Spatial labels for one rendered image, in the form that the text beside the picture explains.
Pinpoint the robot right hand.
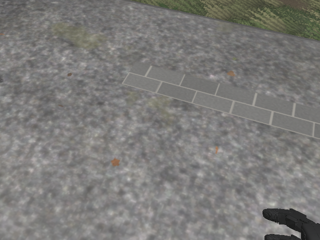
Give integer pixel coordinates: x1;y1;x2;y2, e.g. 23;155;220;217
262;208;320;240

